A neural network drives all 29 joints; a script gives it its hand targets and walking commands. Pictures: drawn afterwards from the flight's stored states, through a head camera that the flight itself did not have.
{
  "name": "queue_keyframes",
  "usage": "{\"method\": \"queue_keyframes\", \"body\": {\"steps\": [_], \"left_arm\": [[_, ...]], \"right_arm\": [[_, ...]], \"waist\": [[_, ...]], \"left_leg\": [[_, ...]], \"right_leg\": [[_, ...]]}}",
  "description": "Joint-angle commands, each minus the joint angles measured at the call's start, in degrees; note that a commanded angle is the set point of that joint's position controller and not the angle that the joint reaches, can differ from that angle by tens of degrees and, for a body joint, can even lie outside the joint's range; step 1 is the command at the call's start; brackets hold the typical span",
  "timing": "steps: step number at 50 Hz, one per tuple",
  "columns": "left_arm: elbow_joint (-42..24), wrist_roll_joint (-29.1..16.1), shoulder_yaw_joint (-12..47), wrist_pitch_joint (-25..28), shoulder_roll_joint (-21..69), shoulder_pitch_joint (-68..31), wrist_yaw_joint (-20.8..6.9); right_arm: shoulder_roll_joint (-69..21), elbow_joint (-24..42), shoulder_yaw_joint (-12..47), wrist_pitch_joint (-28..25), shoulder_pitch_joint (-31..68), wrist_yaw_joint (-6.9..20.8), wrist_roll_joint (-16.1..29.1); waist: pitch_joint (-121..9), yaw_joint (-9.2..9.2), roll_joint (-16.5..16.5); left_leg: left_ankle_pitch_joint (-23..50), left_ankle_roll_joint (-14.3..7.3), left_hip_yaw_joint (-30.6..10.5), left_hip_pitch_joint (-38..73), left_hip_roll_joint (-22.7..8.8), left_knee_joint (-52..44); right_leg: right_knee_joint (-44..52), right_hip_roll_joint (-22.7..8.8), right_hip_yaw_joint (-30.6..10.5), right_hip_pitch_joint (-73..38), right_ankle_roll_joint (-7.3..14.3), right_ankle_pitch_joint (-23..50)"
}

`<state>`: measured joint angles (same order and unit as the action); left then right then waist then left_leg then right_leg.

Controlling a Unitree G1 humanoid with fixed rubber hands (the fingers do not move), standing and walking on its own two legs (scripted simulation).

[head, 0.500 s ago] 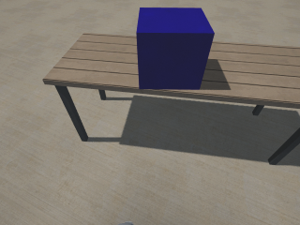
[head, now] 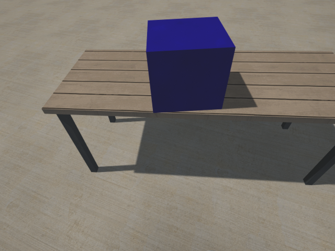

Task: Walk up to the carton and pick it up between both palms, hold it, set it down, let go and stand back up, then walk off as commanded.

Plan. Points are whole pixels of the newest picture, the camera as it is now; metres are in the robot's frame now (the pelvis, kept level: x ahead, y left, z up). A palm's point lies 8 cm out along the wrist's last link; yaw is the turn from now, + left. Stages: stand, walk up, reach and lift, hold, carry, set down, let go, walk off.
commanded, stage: walk up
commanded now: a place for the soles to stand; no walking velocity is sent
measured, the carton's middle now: (185, 65) +0.86 -0.04 +0.01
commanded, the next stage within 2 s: none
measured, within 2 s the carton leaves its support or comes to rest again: neither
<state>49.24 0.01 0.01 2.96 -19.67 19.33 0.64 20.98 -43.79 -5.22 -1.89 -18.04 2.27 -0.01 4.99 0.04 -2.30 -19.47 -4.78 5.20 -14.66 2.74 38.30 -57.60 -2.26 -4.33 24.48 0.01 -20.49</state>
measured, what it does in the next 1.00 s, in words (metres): steps on the spot: right foot, then left foot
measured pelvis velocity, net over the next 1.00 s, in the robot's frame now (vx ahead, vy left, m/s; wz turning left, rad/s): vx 0.03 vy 0.00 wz -0.03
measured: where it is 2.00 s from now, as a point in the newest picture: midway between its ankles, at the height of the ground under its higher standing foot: outside the picture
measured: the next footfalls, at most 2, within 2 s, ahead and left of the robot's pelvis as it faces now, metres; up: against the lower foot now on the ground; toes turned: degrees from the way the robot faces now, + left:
right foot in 0.10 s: +0.12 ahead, -0.14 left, +0.00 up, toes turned +0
left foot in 0.52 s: +0.08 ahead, +0.10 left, +0.00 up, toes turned -1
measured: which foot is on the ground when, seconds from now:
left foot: down 0.00-0.10, up 0.12-0.50, down 0.52-1.00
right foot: up 0.00-0.08, down 0.10-0.54, up 0.56-0.82, down 0.84-1.00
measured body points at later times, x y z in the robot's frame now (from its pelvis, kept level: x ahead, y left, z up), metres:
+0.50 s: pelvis +0.01 -0.02 -0.01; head +0.03 -0.05 +0.44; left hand +0.08 +0.29 -0.11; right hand +0.09 -0.32 -0.14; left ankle +0.03 +0.09 -0.71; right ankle +0.08 -0.14 -0.72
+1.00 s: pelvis +0.03 +0.00 -0.01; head +0.05 -0.02 +0.44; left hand +0.12 +0.30 -0.11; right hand +0.11 -0.31 -0.13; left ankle +0.03 +0.10 -0.71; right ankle +0.08 -0.13 -0.72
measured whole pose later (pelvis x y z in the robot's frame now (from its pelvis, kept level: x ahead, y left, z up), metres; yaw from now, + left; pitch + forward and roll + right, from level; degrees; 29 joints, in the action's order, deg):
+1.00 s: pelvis +0.03 +0.00 -0.01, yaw -1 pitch -3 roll +1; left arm 49.3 0.0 0.0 4.1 -19.3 15.2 2.2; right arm 21.0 -44.2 -5.2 -0.2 -15.9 0.6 0.0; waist 5.6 0.0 -2.0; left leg -30.9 -3.2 1.8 -19.3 1.9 49.8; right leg -44.9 -0.7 -2.7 22.1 0.0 -19.8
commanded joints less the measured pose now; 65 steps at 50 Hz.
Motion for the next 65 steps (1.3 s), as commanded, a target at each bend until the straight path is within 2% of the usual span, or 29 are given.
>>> {"method": "queue_keyframes", "body": {"steps": [1,3,4,5,6,7,10,20,23,24,25,26,27,29,34,38,40,41,42,43,44,48,51,53,54,60,62,63,65], "left_arm": [[-1.82,1.53,-5.51,3.23,-13.46,2.29,1.46],[1.68,1.93,-5.97,4.2,-12.7,11.54,2.51],[0.82,2.42,-6.86,4.49,-16.58,10.76,3.05],[-1.91,2.39,-6.77,4.48,-18.99,5.21,3.1],[-2.04,1.84,-7.13,4.03,-21.04,3.9,3.18],[-2.52,1.93,-7.27,3.75,-21.37,2.24,3.2],[-3.48,1.85,-6.19,3.42,-17.78,-0.17,3.27],[-4.54,3.04,-7.48,1.75,-20.03,-1.63,2.4],[-5.36,2.61,-6.72,0.77,-19.31,-6.52,2.14],[-5.41,2.49,-6.04,0.24,-17.19,-7.42,2.05],[-5.18,2.03,-5.01,-0.12,-13.98,-6.99,2.12],[-5.72,1.24,-3.93,-0.33,-11.02,-6.11,2.32],[-4.66,1.55,-5.06,-0.59,-14.58,-5.62,2.6],[-2.97,1.25,-5.69,-0.5,-16.52,-4.82,1.93],[-1.91,0.76,-4.84,0.44,-14.65,-4.41,1.66],[-1.87,0.72,-4.29,1.46,-13.65,-2.53,2.26],[-0.86,1.16,-5.09,2.58,-15.18,1.08,2.64],[-0.84,1.78,-6.03,3.04,-17.77,2.93,2.96],[-1.7,2.04,-6.35,3.43,-19.72,1.55,2.99],[-1.88,1.63,-6.56,3.14,-20.92,0.85,2.88],[-1.91,2.04,-6.56,2.87,-20.8,-0.39,2.73],[-2.97,2.44,-6.35,2.14,-20.09,-4.24,2.69],[-4.37,1.88,-5.11,1.01,-17.11,-9.18,2.21],[-4.61,1.22,-3.8,0.29,-12.25,-9.59,2.41],[-4.01,1.47,-4.69,-0.08,-15.14,-9.57,2.67],[-1.43,0.91,-4.84,1.03,-14.9,-5.8,1.92],[-1.07,0.74,-4.54,2.06,-14.44,-3.86,2.21],[-0.57,1.01,-4.92,2.72,-14.89,-2.47,2.41],[-0.37,2.03,-6.41,3.73,-20.3,1.29,3.04]], "right_arm": [[15.76,3.82,-4.89,-0.28,0.97,-0.88,-1.09],[10.84,5.26,-2.89,0.46,5.02,-1.13,-0.19],[6.62,5.65,-1.79,0.6,2.3,-1.22,0.66],[5.51,5.35,-0.84,1.38,-0.66,-1.13,0.72],[11.25,4.45,-2.21,2.35,1.9,-1.62,-0.03],[12.37,4.16,-2.54,2.56,3.21,-1.61,-0.08],[11.68,2.25,-2.91,2.61,1.16,-1.23,-0.58],[12.49,1.43,-4.09,2.74,0.44,-1.03,-1.48],[12.08,-0.62,-4.61,1.4,-4.69,-1.05,-1.45],[12.73,-1.83,-5.1,0.92,-7.49,-1.29,-1.95],[14.76,-2.11,-5.62,0.54,-9.94,-1.89,-2.78],[18.55,-0.56,-5.83,0.3,-6.16,-2.33,-2.92],[19.52,2.14,-5.89,-0.03,-0.95,-2.74,-2.66],[17.87,2.46,-5.12,-0.64,3.86,-3.14,-1.99],[14.87,1.51,-4.25,-1.44,0.89,-2.87,-1.52],[14.65,2.28,-3.93,-0.65,3.51,-2.96,-0.75],[12.91,3.8,-3.16,-0.04,6.22,-2.75,0.24],[10.55,4.62,-2.56,0.05,5.89,-2.67,0.85],[8.74,4.79,-1.94,0.42,4.45,-2.51,0.35],[11.35,4.09,-2.53,1.36,4.63,-2.64,-0.29],[12.49,3.7,-2.71,1.52,5.17,-2.63,-0.82],[12.67,1.53,-3.47,1.09,2.43,-1.62,-1.16],[12.44,-0.63,-4.07,0.37,-2.24,-1.75,-1.54],[17.75,0.3,-4.88,-0.49,-0.95,-2.37,-2.58],[18.76,1.56,-4.98,-0.71,1.73,-2.46,-2.51],[15.05,1.21,-3.71,-1.11,3.66,-2.44,-1.71],[14.52,1.95,-3.36,-0.55,6.4,-2.35,-1.1],[13.49,2.57,-2.97,-0.22,7.44,-2.26,-0.43],[10.07,4.58,-2.17,0.06,7.37,-2.26,0.78]], "waist": [[-2.22,-1.18,0.21],[-7.13,3.99,5.66],[-6.95,3.0,18.3],[-4.39,-0.18,19.83],[-4.74,1.27,13.03],[-2.49,1.51,14.39],[-2.89,0.64,12.85],[-1.45,1.28,15.07],[-2.48,-2.67,12.43],[-3.76,-4.17,9.59],[-3.29,-5.68,0.73],[0.04,-4.54,-7.78],[2.91,-3.16,-0.14],[5.9,-1.42,0.83],[-1.48,-2.57,-1.25],[-4.35,-0.07,-2.6],[-6.98,1.95,1.76],[-10.17,2.52,8.56],[-9.19,1.65,13.28],[-7.51,1.6,13.48],[-5.2,1.45,12.38],[-2.65,-0.19,14.73],[-3.51,-4.1,10.23],[-1.07,-4.34,-5.71],[1.55,-3.65,-1.11],[-2.69,-1.44,-3.12],[-4.4,0.82,-1.25],[-5.82,1.94,0.34],[-10.32,2.58,11.96]], "left_leg": [[16.42,-8.55,-15.93,3.77,-18.72,-9.79],[24.42,-4.37,-8.99,-4.09,-13.94,6.15],[9.63,0.42,-4.06,-11.66,-6.66,17.73],[-9.63,4.49,-3.78,-18.38,-0.81,19.92],[-13.63,3.82,-8.84,-16.57,-2.3,21.99],[-14.24,3.76,-8.49,-17.39,-2.69,24.52],[-7.74,3.47,-8.45,-17.95,-4.43,22.21],[-12.9,3.31,-6.39,-12.23,-4.31,11.96],[-3.9,1.69,-3.91,1.93,-3.86,-0.2],[-3.33,1.06,-5.61,8.4,-3.78,-3.98],[-13.57,0.16,-18.2,10.63,-8.95,-12.88],[-27.06,-1.2,-39.24,5.73,-19.41,-24.04],[-29.73,-1.89,-41.27,-0.11,-22.28,-26.84],[-25.13,-1.3,-35.75,-5.09,-19.68,-25.35],[18.61,-2.53,-25.05,7.6,-18.15,-13.19],[37.99,-2.41,-17.71,4.86,-16.61,-4.71],[33.84,-0.32,-11.61,-1.28,-12.14,4.01],[26.77,1.16,-8.11,-6.94,-8.09,12.06],[6.66,3.36,-5.28,-13.86,-3.68,17.31],[-16.64,3.05,-7.83,-14.54,-2.46,19.47],[-18.99,2.5,-9.4,-16.12,-3.26,20.41],[-11.18,2.47,-6.66,-11.14,-4.48,10.79],[-4.02,1.19,-6.94,3.51,-4.05,-4.44],[-18.22,-3.12,-34.69,3.75,-18.44,-20.98],[-21.69,-4.34,-38.09,-0.18,-21.75,-23.64],[22.33,-4.38,-24.99,5.73,-18.86,-11.96],[31.67,-3.19,-17.16,1.81,-15.41,-5.06],[32.65,-1.54,-13.37,0.05,-13.1,-0.51],[20.58,3.2,-6.71,-11.01,-5.27,15.66]], "right_leg": [[20.26,-0.63,6.1,-1.05,1.35,-2.1],[31.59,1.46,4.69,-17.91,1.45,9.9],[36.23,-7.4,-12.77,-20.91,3.6,16.39],[38.87,-15.28,-29.82,-18.78,6.97,15.86],[39.56,-17.32,-32.81,-14.17,11.77,6.71],[39.43,-17.24,-32.08,-12.19,14.59,2.66],[36.9,-12.15,-21.62,-11.5,10.76,2.41],[37.49,-12.37,-21.42,-3.78,12.78,-17.99],[32.25,-10.31,-14.35,6.09,10.72,-13.92],[26.73,-7.64,-9.56,9.87,8.06,-12.96],[12.79,-2.46,-4.28,15.81,5.24,-12.63],[0.37,5.46,1.59,20.79,2.14,-11.6],[-2.79,4.74,-2.7,19.06,2.03,-9.25],[-0.44,1.21,-3.99,13.24,1.92,-4.86],[7.02,0.21,0.77,9.47,1.07,-7.93],[17.0,0.61,6.26,-0.89,2.01,-2.08],[25.93,0.58,2.93,-11.95,3.42,16.15],[27.97,-5.47,-9.34,-17.3,6.71,20.68],[32.55,-14.38,-24.85,-18.48,11.07,18.0],[33.68,-17.76,-30.56,-15.6,16.24,13.31],[33.73,-18.17,-32.09,-13.67,17.2,7.23],[32.24,-13.55,-22.05,-5.83,12.96,0.55],[24.88,-7.48,-12.48,4.67,7.63,-0.12],[4.33,4.7,1.0,14.51,2.4,-8.31],[0.79,3.46,-1.08,14.85,1.97,-10.83],[10.33,0.11,4.33,4.97,1.24,-9.26],[20.99,0.9,7.04,-4.69,1.63,0.31],[25.8,1.01,5.15,-9.84,2.3,10.94],[29.44,-10.81,-17.63,-19.71,9.14,23.71]]}}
